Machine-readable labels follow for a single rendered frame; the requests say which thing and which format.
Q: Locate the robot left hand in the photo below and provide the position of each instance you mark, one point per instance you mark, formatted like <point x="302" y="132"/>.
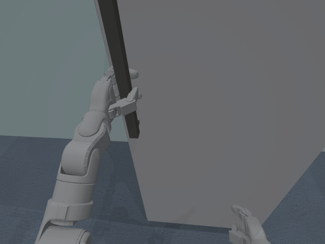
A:
<point x="107" y="100"/>

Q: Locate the robot left upper arm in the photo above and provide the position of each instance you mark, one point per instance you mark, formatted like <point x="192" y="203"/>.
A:
<point x="65" y="235"/>

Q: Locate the fridge door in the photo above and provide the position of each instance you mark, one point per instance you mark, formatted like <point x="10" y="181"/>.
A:
<point x="233" y="103"/>

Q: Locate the handle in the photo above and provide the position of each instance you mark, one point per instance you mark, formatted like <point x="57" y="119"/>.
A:
<point x="112" y="26"/>

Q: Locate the robot right hand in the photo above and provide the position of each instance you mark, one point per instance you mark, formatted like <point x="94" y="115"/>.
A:
<point x="252" y="230"/>

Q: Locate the left robot forearm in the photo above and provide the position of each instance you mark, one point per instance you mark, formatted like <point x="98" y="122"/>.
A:
<point x="72" y="197"/>

